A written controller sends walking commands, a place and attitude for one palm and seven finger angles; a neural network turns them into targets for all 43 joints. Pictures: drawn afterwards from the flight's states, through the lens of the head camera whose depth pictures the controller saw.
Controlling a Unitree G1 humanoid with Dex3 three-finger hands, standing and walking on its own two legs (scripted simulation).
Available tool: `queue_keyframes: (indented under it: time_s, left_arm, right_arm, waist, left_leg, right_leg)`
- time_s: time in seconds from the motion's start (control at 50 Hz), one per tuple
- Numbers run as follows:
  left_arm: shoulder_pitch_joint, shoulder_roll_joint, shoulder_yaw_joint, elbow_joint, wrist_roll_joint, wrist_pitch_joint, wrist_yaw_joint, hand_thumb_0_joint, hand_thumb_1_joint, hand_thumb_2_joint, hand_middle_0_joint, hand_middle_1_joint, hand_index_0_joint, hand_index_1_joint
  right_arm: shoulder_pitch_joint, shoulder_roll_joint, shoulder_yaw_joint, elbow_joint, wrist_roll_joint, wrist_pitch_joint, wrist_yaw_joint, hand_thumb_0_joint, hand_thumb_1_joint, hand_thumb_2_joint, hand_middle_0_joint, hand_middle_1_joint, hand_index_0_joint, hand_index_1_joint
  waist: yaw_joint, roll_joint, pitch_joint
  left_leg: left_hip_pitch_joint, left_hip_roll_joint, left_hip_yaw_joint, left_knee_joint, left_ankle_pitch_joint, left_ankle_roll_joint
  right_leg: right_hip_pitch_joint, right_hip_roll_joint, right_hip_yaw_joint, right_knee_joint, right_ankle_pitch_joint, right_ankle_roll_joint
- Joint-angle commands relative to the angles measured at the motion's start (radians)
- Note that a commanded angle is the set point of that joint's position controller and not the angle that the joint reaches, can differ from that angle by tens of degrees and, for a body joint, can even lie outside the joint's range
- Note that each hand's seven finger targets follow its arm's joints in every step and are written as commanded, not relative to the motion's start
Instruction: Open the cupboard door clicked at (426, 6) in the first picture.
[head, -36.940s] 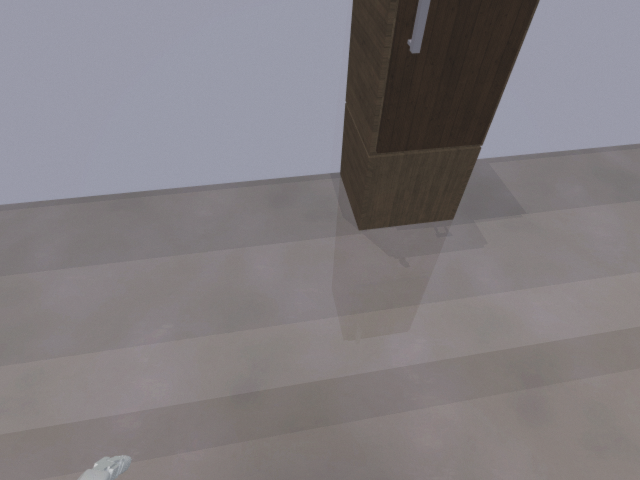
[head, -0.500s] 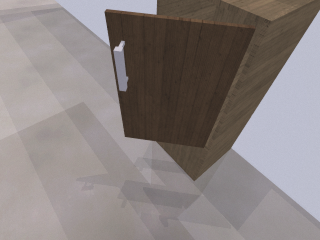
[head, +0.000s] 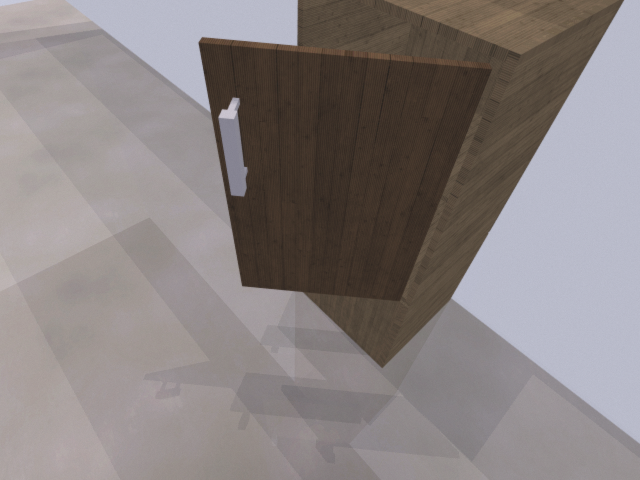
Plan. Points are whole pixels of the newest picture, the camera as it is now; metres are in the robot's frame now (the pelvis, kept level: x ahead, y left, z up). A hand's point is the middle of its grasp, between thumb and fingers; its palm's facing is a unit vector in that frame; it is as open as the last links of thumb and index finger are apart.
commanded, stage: look again from close up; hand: left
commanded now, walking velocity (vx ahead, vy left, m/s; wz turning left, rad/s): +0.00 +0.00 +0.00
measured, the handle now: (236, 148) +0.57 +0.17 +0.09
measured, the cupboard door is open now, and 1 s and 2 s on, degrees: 42 42 42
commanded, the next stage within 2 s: raise the hand with hooked fingers in 0.50 s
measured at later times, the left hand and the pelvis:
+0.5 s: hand out of the picture -0.02 +0.15 -0.17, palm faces +0.01 -0.98 -0.21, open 7.4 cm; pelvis -0.01 -0.02 +0.00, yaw +0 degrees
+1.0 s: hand (196, 479) +0.14 +0.15 -0.04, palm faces -0.01 -1.00 -0.01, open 8.4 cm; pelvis -0.04 -0.07 -0.05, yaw +2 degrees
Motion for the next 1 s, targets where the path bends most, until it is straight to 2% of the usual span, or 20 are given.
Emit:
queue_keyframes:
  time_s: [0.0, 0.04, 0.12, 0.16, 0.26, 0.56, 0.58, 0.6, 0.62, 0.64, 0.66, 0.68, 0.72, 0.74, 0.78, 0.8, 0.84, 0.88, 0.94, 0.98]
  left_arm:
    - [0.103, 0.111, -0.004, -0.054, 0.006, -0.04, 0.043, 0.0, 0.9, 0.9, -0.2, -0.3, -0.2, -0.3]
    - [0.097, 0.09, -0.009, -0.053, 0.011, -0.037, 0.026, 0.0, 0.9, 0.9, -0.2, -0.3, -0.2, -0.3]
    - [0.102, 0.067, -0.015, -0.051, 0.004, -0.04, 0.019, 0.0, 0.9, 0.9, -0.2, -0.3, -0.2, -0.3]
    - [0.081, 0.068, -0.015, -0.057, 0.005, -0.038, 0.017, 0.0, 0.9, 0.9, -0.2, -0.3, -0.2, -0.3]
    - [0.088, 0.08, -0.011, -0.061, 0.008, -0.033, 0.013, 0.0, 0.9, 0.9, -0.2, -0.3, -0.2, -0.3]
    - [0.084, 0.121, -0.003, -0.059, 0.008, -0.043, 0.009, 0.0, 0.9, 0.9, -0.2, -0.3, -0.2, -0.3]
    - [0.157, 0.112, -0.002, -0.033, 0.017, -0.053, 0.047, 0.0, 0.9, 0.9, -0.2, -0.3, -0.2, -0.3]
    - [-0.585, 0.359, 0.152, -1.583, -0.191, -0.267, 0.037, 0.0, 0.877, 0.89, -0.202, -0.315, -0.202, -0.315]
    - [-0.145, 0.285, 0.143, -1.324, -0.113, -0.212, 0.068, 0.0, 0.853, 0.88, -0.203, -0.33, -0.203, -0.33]
    - [-0.104, 0.223, 0.108, -1.217, -0.132, -0.163, 0.118, 0.0, 0.83, 0.87, -0.205, -0.345, -0.205, -0.345]
    - [0.17, -0.015, -0.018, -1.047, -0.153, -0.076, 0.107, 0.0, 0.807, 0.86, -0.207, -0.36, -0.207, -0.36]
    - [0.022, 0.036, 0.018, -1.247, -0.198, -0.108, 0.083, 0.0, 0.783, 0.85, -0.208, -0.375, -0.208, -0.375]
    - [0.05, 0.12, 0.12, -1.186, -0.182, -0.204, 0.04, 0.0, 0.737, 0.83, -0.212, -0.405, -0.212, -0.405]
    - [0.177, 0.123, 0.178, -1.062, -0.19, -0.246, 0.005, 0.0, 0.713, 0.82, -0.213, -0.42, -0.213, -0.42]
    - [0.36, 0.042, 0.169, -0.87, -0.223, -0.354, -0.111, 0.0, 0.667, 0.8, -0.217, -0.45, -0.217, -0.45]
    - [0.401, 0.049, 0.186, -0.862, -0.242, -0.421, -0.183, 0.0, 0.643, 0.79, -0.218, -0.465, -0.218, -0.465]
    - [0.428, 0.135, 0.266, -0.826, -0.264, -0.512, -0.328, 0.0, 0.597, 0.77, -0.222, -0.495, -0.222, -0.495]
    - [0.371, 0.209, 0.308, -0.833, -0.286, -0.548, -0.463, 0.0, 0.55, 0.75, -0.225, -0.525, -0.225, -0.525]
    - [0.202, 0.316, 0.42, -1.048, -0.358, -0.533, -0.519, 0.0, 0.48, 0.72, -0.23, -0.57, -0.23, -0.57]
    - [0.052, 0.32, 0.441, -1.229, -0.4, -0.576, -0.501, 0.0, 0.433, 0.7, -0.233, -0.6, -0.233, -0.6]
  right_arm:
    - [0.052, -0.14, -0.006, -0.108, -0.002, -0.032, 0.005, 0.0, -0.9, -0.9, 0.2, 0.3, 0.2, 0.3]
    - [0.059, -0.131, -0.003, -0.115, -0.01, -0.039, 0.004, 0.0, -0.9, -0.9, 0.2, 0.3, 0.2, 0.3]
    - [0.063, -0.133, -0.006, -0.138, -0.001, -0.038, -0.002, 0.0, -0.9, -0.9, 0.2, 0.3, 0.2, 0.3]
    - [0.057, -0.132, -0.005, -0.139, -0.001, -0.034, 0.001, 0.0, -0.9, -0.9, 0.2, 0.3, 0.2, 0.3]
    - [0.036, -0.141, -0.007, -0.127, -0.001, -0.032, 0.007, 0.0, -0.9, -0.9, 0.2, 0.3, 0.2, 0.3]
    - [-0.018, -0.154, -0.008, -0.09, 0.003, -0.036, 0.003, 0.0, -0.9, -0.9, 0.2, 0.3, 0.2, 0.3]
    - [-0.078, -0.17, -0.01, -0.154, 0.013, -0.03, 0.012, 0.0, -0.9, -0.9, 0.2, 0.3, 0.2, 0.3]
    - [-0.029, -0.32, -0.039, -0.487, 0.061, -0.17, -0.035, 0.0, -0.9, -0.9, 0.2, 0.3, 0.2, 0.3]
    - [-0.132, -0.22, -0.003, -0.433, 0.051, -0.258, -0.07, 0.0, -0.9, -0.9, 0.2, 0.3, 0.2, 0.3]
    - [-0.129, -0.217, -0.018, -0.361, 0.057, -0.279, -0.073, 0.0, -0.9, -0.9, 0.2, 0.3, 0.2, 0.3]
    - [-0.09, -0.176, -0.024, -0.366, 0.068, -0.278, -0.06, 0.0, -0.9, -0.9, 0.2, 0.3, 0.2, 0.3]
    - [-0.127, -0.222, -0.026, -0.455, 0.076, -0.288, -0.054, 0.0, -0.9, -0.9, 0.2, 0.3, 0.2, 0.3]
    - [-0.129, -0.242, -0.048, -0.489, 0.043, -0.309, -0.057, 0.0, -0.9, -0.9, 0.2, 0.3, 0.2, 0.3]
    - [-0.127, -0.24, -0.06, -0.506, 0.039, -0.304, -0.049, 0.0, -0.9, -0.9, 0.2, 0.3, 0.2, 0.3]
    - [-0.162, -0.231, -0.07, -0.556, 0.026, -0.289, -0.024, 0.0, -0.9, -0.9, 0.2, 0.3, 0.2, 0.3]
    - [-0.176, -0.236, -0.079, -0.582, 0.027, -0.285, -0.014, 0.0, -0.9, -0.9, 0.2, 0.3, 0.2, 0.3]
    - [-0.195, -0.252, -0.099, -0.654, 0.039, -0.283, 0.01, 0.0, -0.9, -0.9, 0.2, 0.3, 0.2, 0.3]
    - [-0.215, -0.267, -0.097, -0.714, 0.052, -0.282, 0.017, 0.0, -0.9, -0.9, 0.2, 0.3, 0.2, 0.3]
    - [-0.19, -0.26, -0.088, -0.771, 0.054, -0.274, -0.003, 0.0, -0.9, -0.9, 0.2, 0.3, 0.2, 0.3]
    - [-0.16, -0.237, -0.082, -0.784, 0.05, -0.282, -0.016, 0.0, -0.9, -0.9, 0.2, 0.3, 0.2, 0.3]
  waist:
    - [0.002, 0.156, -0.019]
    - [0.013, 0.22, -0.02]
    - [0.004, 0.061, -0.063]
    - [-0.002, 0.005, 0.003]
    - [0.003, 0.016, 0.057]
    - [0.007, 0.015, 0.005]
    - [0.031, -0.131, 0.024]
    - [-0.097, 0.082, -0.497]
    - [0.015, 0.276, -0.437]
    - [-0.012, 0.282, -0.352]
    - [-0.029, 0.209, -0.204]
    - [-0.029, 0.201, -0.087]
    - [-0.049, 0.076, -0.06]
    - [-0.021, -0.015, -0.035]
    - [0.033, -0.239, 0.011]
    - [0.046, -0.28, -0.011]
    - [0.072, -0.206, -0.071]
    - [0.057, -0.12, -0.168]
    - [0.065, 0.016, -0.301]
    - [0.038, 0.118, -0.366]
  left_leg:
    - [-0.045, 0.162, -0.154, 0.05, 0.41, -0.075]
    - [-0.09, 0.175, -0.19, -0.002, 0.349, -0.049]
    - [-0.028, 0.172, -0.183, 0.026, 0.312, -0.013]
    - [-0.067, 0.16, -0.176, 0.005, 0.21, -0.014]
    - [-0.102, 0.154, -0.178, -0.062, 0.043, -0.014]
    - [-0.02, 0.152, -0.122, -0.025, 0.154, -0.025]
    - [-0.098, 0.179, -0.11, 0.165, 0.255, -0.057]
    - [0.167, 0.06, -0.11, 0.058, 0.346, -0.045]
    - [0.22, 0.098, -0.091, 0.044, 0.486, -0.043]
    - [0.12, 0.1, -0.093, 0.049, 0.375, -0.077]
    - [0.038, 0.105, -0.109, 0.032, 0.271, -0.074]
    - [-0.032, 0.093, -0.127, 0.046, 0.186, -0.072]
    - [-0.115, 0.063, -0.115, 0.13, 0.116, -0.062]
    - [-0.182, 0.057, -0.112, 0.166, 0.109, -0.066]
    - [-0.355, 0.045, -0.1, 0.248, 0.052, -0.078]
    - [-0.418, 0.038, -0.089, 0.289, 0.03, -0.08]
    - [-0.464, 0.017, -0.068, 0.355, 0.033, -0.088]
    - [-0.495, 0.004, -0.054, 0.418, 0.03, -0.084]
    - [-0.516, -0.001, -0.044, 0.471, 0.002, -0.067]
    - [-0.47, 0.016, -0.06, 0.499, 0.01, -0.059]
  right_leg:
    - [-0.041, -0.052, 0.024, 0.056, 0.083, -0.087]
    - [-0.047, -0.018, -0.004, 0.093, 0.014, -0.09]
    - [-0.061, -0.018, 0.014, 0.076, 0.055, -0.088]
    - [-0.09, -0.026, 0.033, 0.061, 0.05, -0.088]
    - [-0.113, -0.023, 0.041, 0.052, 0.015, -0.081]
    - [-0.087, -0.046, 0.079, 0.004, 0.161, -0.085]
    - [-0.075, -0.088, 0.105, -0.005, 0.467, -0.061]
    - [-0.008, 0.014, 0.004, 0.11, 0.406, -0.078]
    - [-0.059, 0.048, -0.015, 0.148, 0.192, -0.093]
    - [-0.108, 0.041, -0.052, 0.138, 0.073, -0.079]
    - [-0.165, 0.041, -0.067, 0.118, 0.047, -0.072]
    - [-0.175, 0.033, -0.075, 0.099, 0.072, -0.072]
    - [-0.259, 0.045, -0.086, 0.091, 0.044, -0.071]
    - [-0.285, 0.05, -0.095, 0.112, 0.03, -0.071]
    - [-0.387, 0.061, -0.097, 0.2, -0.004, -0.063]
    - [-0.396, 0.059, -0.079, 0.237, 0.002, -0.061]
    - [-0.348, 0.036, -0.026, 0.292, 0.089, -0.066]
    - [-0.312, 0.011, 0.032, 0.32, 0.148, -0.06]
    - [-0.304, -0.003, 0.109, 0.325, 0.082, -0.041]
    - [-0.329, 0.011, 0.117, 0.332, 0.021, -0.039]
